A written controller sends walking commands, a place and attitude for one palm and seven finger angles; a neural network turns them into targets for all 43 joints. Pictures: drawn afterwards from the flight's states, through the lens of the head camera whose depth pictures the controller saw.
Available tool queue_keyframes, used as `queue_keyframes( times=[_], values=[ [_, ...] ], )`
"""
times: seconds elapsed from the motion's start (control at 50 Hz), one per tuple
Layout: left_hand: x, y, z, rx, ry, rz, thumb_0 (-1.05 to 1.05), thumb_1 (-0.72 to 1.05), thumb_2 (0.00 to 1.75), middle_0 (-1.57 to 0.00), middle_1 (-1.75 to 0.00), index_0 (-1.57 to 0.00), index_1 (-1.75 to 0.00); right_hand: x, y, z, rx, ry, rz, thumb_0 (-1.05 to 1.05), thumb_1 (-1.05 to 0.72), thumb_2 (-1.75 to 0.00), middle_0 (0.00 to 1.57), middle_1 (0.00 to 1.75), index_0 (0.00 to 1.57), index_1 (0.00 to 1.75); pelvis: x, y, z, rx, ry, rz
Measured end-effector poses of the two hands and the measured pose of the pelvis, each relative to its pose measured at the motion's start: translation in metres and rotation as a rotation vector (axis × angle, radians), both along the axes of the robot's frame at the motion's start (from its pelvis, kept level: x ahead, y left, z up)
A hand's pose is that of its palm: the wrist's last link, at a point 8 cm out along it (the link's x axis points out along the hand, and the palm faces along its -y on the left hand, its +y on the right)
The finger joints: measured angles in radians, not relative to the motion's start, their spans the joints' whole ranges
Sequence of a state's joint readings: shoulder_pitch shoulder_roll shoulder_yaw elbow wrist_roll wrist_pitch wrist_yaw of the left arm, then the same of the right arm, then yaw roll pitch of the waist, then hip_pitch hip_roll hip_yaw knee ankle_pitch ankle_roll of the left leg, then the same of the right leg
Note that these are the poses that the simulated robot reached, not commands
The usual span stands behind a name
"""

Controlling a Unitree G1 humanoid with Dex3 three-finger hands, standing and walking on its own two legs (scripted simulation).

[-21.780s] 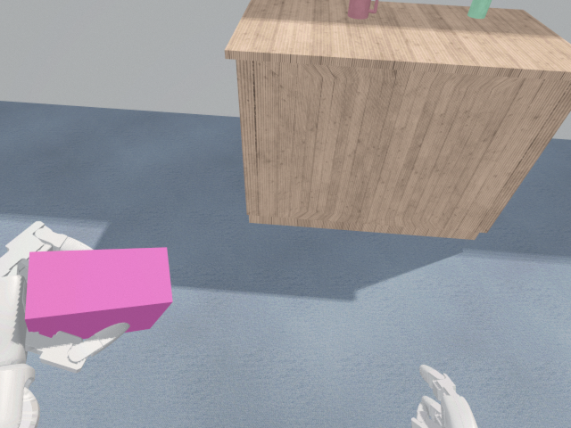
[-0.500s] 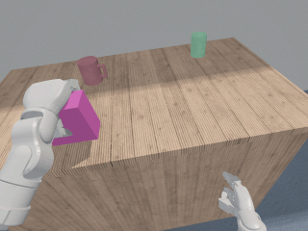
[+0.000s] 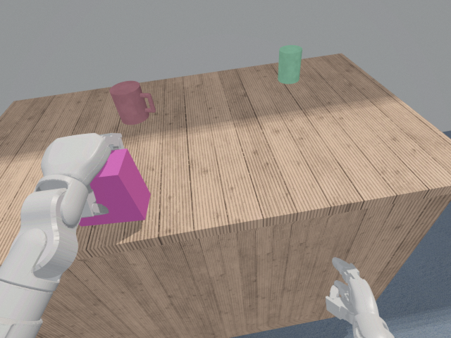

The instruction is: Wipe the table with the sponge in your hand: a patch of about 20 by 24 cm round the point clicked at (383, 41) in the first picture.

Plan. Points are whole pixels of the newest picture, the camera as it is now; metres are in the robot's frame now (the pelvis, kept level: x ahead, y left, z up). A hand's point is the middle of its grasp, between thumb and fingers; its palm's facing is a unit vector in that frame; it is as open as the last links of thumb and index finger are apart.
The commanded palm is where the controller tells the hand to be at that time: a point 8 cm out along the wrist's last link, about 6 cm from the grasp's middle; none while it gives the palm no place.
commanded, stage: lower the sponge onto the table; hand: left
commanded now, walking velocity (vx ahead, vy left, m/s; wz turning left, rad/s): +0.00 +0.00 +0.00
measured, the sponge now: (107, 196) +0.28 +0.27 +0.13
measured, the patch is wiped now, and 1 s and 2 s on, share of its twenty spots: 0.05 0.10 0.30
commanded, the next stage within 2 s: wipe forward along the first lane in 0.52 s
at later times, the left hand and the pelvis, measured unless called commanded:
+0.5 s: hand (89, 186) +0.27 +0.29 +0.17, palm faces +0.10 -0.04 -0.99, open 10.3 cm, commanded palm +0.23 +0.28 +0.23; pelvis +0.00 +0.00 +0.00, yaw +0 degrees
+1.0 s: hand (93, 173) +0.30 +0.30 +0.16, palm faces +0.03 +0.00 -1.00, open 10.3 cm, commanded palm +0.28 +0.29 +0.21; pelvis +0.00 +0.00 +0.00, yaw +1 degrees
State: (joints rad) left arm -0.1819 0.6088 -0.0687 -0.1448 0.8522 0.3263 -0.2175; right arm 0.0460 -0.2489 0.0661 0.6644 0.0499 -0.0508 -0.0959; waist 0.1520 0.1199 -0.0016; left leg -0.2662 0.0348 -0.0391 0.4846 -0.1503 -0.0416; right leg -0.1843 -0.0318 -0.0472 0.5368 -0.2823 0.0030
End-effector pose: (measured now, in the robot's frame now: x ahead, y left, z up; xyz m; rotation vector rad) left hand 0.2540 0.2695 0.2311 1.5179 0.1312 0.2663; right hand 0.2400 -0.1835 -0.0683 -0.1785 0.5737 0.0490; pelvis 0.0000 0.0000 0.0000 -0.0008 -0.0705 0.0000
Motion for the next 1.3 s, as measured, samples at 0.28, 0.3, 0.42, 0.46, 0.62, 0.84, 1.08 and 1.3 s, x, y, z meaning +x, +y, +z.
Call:
queue_keyframes(
  times=[0.28, 0.3, 0.42, 0.46, 0.62, 0.84, 1.08, 1.3],
  values=[
    [-0.002, 0.016, -0.008, -0.008, 0.030, 0.083, 0.00, -0.51, 1.03, -0.72, -1.31, -0.73, -1.32, 0.004, -0.005, 0.002, 0.002, -0.004, -0.009, 0.01, -0.91, -0.90, 0.20, 0.30, 0.20, 0.30, 0.004, -0.001, 0.000, -0.001, 0.004, -0.004],
    [-0.003, 0.014, -0.010, -0.009, 0.036, 0.070, 0.00, -0.51, 1.03, -0.72, -1.31, -0.73, -1.32, 0.004, -0.005, 0.003, 0.000, -0.006, -0.009, 0.01, -0.91, -0.90, 0.20, 0.30, 0.20, 0.30, 0.004, -0.001, 0.000, -0.002, 0.004, -0.003],
    [-0.008, 0.009, -0.014, 0.000, 0.020, 0.016, -0.01, -0.51, 1.03, -0.72, -1.31, -0.73, -1.31, 0.003, -0.004, 0.002, -0.015, 0.005, -0.006, 0.01, -0.91, -0.90, 0.20, 0.30, 0.20, 0.30, 0.005, 0.001, 0.001, -0.003, -0.003, -0.002],
    [-0.009, 0.011, -0.012, -0.007, 0.001, 0.023, -0.01, -0.51, 1.03, -0.72, -1.31, -0.73, -1.31, 0.003, -0.003, 0.002, -0.012, 0.010, -0.006, 0.01, -0.91, -0.90, 0.20, 0.30, 0.20, 0.30, 0.005, 0.001, 0.001, -0.004, -0.005, -0.005],
    [-0.008, 0.018, -0.014, -0.014, -0.006, 0.071, -0.01, -0.51, 1.03, -0.72, -1.31, -0.73, -1.31, 0.002, 0.003, 0.003, -0.001, 0.014, 0.000, 0.01, -0.91, -0.90, 0.20, 0.30, 0.20, 0.30, 0.003, 0.003, 0.001, -0.003, -0.002, -0.004],
    [0.011, 0.021, -0.015, 0.022, 0.043, 0.077, -0.02, -0.52, 1.03, -0.72, -1.30, -0.74, -1.31, -0.005, 0.001, -0.002, -0.005, 0.025, -0.017, 0.01, -0.91, -0.90, 0.20, 0.30, 0.20, 0.30, 0.000, 0.002, 0.000, -0.003, 0.003, 0.007],
    [0.035, 0.027, -0.014, 0.025, 0.067, 0.088, -0.01, -0.52, 1.03, -0.72, -1.30, -0.74, -1.31, -0.030, -0.024, -0.016, -0.037, 0.102, -0.072, 0.01, -0.91, -0.90, 0.20, 0.30, 0.20, 0.30, 0.002, -0.001, 0.000, -0.006, 0.015, 0.013],
    [0.061, 0.039, -0.013, 0.025, 0.105, 0.101, 0.00, -0.52, 1.03, -0.73, -1.30, -0.74, -1.31, -0.056, -0.050, -0.025, -0.072, 0.178, -0.150, 0.01, -0.91, -0.90, 0.20, 0.30, 0.20, 0.30, 0.006, -0.002, -0.001, -0.011, 0.035, 0.009]
  ],
)
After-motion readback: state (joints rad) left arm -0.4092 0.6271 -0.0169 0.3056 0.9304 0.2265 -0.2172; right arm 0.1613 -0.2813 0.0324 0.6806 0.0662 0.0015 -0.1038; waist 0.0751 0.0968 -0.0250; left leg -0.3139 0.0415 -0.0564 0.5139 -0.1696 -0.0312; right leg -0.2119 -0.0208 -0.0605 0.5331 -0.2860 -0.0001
